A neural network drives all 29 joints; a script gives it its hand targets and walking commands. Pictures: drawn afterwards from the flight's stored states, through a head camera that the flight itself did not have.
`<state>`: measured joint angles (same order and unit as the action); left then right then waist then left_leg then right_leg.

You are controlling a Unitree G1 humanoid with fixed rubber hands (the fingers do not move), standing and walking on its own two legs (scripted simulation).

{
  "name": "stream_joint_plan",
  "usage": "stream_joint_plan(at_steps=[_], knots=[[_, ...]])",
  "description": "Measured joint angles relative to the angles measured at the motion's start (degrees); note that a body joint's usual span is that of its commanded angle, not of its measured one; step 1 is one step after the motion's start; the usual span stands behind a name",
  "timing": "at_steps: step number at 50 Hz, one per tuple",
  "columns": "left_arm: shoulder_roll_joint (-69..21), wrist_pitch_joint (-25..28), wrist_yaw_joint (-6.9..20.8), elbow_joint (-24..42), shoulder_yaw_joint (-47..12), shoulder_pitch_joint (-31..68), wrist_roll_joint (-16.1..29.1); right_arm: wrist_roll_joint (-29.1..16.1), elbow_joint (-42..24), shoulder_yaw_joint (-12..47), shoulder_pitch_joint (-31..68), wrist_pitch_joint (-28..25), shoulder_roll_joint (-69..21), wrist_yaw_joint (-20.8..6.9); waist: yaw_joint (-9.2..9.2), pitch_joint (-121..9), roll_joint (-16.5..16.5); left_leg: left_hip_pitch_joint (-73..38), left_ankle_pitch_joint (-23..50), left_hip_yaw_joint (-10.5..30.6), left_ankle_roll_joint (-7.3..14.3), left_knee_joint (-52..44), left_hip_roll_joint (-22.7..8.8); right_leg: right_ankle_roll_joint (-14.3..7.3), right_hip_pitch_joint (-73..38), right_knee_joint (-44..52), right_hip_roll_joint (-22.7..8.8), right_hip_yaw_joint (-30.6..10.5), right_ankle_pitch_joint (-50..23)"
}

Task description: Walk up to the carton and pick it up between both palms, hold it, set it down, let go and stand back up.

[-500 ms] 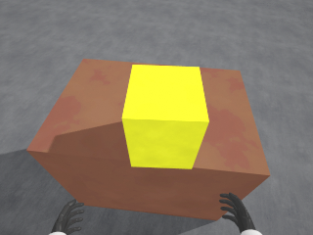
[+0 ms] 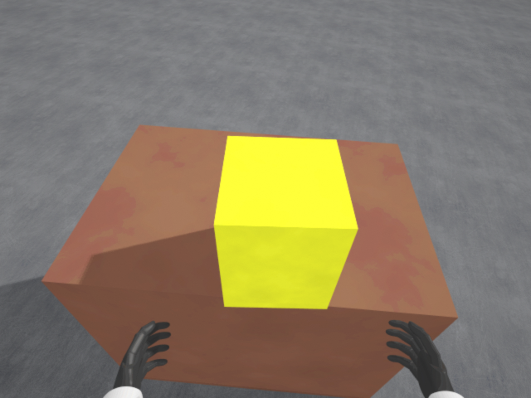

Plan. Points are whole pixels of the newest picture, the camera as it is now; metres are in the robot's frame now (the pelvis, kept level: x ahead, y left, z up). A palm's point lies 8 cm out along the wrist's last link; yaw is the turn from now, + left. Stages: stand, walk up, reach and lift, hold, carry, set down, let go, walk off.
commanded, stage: reach and lift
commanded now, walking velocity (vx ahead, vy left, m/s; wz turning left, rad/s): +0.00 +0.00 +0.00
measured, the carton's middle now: (278, 225) +0.43 +0.03 +0.01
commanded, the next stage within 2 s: none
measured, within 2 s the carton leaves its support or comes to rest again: neither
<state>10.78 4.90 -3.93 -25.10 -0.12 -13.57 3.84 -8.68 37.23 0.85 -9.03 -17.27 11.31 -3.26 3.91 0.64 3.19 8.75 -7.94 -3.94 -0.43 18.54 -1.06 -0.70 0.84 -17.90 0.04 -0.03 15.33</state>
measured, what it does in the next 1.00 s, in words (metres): stands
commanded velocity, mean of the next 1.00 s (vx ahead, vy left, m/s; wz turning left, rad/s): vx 0.00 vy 0.00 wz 0.00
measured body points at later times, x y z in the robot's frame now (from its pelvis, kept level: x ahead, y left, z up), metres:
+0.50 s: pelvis -0.01 -0.01 +0.00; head -0.01 +0.00 +0.45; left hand +0.25 +0.23 -0.01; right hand +0.27 -0.19 +0.00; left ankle +0.02 +0.12 -0.75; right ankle -0.06 -0.11 -0.75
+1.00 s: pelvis -0.01 +0.00 +0.00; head +0.00 +0.00 +0.45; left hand +0.32 +0.23 +0.07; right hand +0.34 -0.18 +0.07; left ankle +0.02 +0.12 -0.75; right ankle -0.06 -0.11 -0.75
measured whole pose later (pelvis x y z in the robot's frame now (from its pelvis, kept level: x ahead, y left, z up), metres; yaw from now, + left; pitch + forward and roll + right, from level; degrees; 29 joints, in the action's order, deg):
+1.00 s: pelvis -0.01 +0.00 +0.00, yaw -1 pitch +1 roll +0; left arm 12.2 -17.2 -0.9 -13.8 7.5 13.8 8.6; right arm -18.7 24.7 4.3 16.8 3.3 15.1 5.6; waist 3.3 0.0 1.1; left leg 11.7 -6.2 -4.7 -0.7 17.3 -2.0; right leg -0.8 4.9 -18.0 1.0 -0.9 13.8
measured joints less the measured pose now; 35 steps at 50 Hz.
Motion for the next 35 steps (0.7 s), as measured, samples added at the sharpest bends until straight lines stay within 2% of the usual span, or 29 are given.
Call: stream_joint_plan(at_steps=[4,11,18,22,27,31,35], knots=[[0.60,2.55,0.92,-0.77,0.96,0.59,0.70,-1.10,-1.48,1.68,-0.18,-0.86,-0.79,1.23,-0.21,-0.40,-0.43,0.16,0.13,0.24,-0.34,0.01,-0.36,-0.29,0.23,-0.26,0.40,0.19,0.06],[2.71,6.95,2.54,-2.91,0.99,4.04,4.94,-1.18,-4.66,2.95,0.93,-1.38,-2.18,3.48,-1.04,-0.75,-1.25,0.98,0.12,0.81,-0.66,0.84,-0.46,-0.67,1.53,-2.56,0.55,0.74,1.09],[3.19,8.87,3.43,-5.24,0.39,8.73,7.95,-2.16,-6.67,3.60,4.05,-0.38,-2.28,5.05,-1.51,-0.69,-1.41,2.03,-0.11,0.58,-0.69,1.70,-0.50,-0.68,3.10,-4.36,0.51,0.50,1.75],[2.70,10.06,3.49,-5.23,0.49,10.99,7.82,-3.60,-6.52,4.52,6.52,-0.72,-1.66,5.37,-1.37,-0.63,-0.99,2.19,-0.38,0.30,-0.72,2.07,-0.65,-0.63,3.29,-4.51,0.61,0.19,1.77],[2.00,6.78,3.35,-4.81,1.44,13.77,6.51,-5.97,-5.09,5.56,10.10,1.07,-0.79,5.94,-0.89,-0.78,-0.45,1.98,-0.48,-0.21,-0.63,1.90,-0.75,-0.55,3.18,-4.13,0.66,-0.34,1.55],[1.77,1.31,3.11,-0.56,2.69,14.84,6.00,-8.05,-6.64,6.36,12.05,4.01,0.33,6.42,-0.73,-0.84,-0.41,1.77,-0.44,-0.31,-0.56,1.58,-0.77,-0.41,2.72,-3.18,0.67,-0.45,1.11],[1.99,-4.74,2.94,3.23,4.02,17.16,5.94,-8.09,-9.05,5.34,14.67,7.92,1.08,7.01,-0.75,-1.01,-0.63,1.79,0.12,-0.39,-0.41,0.64,-0.61,-0.26,2.77,-2.25,0.54,-0.51,0.50]])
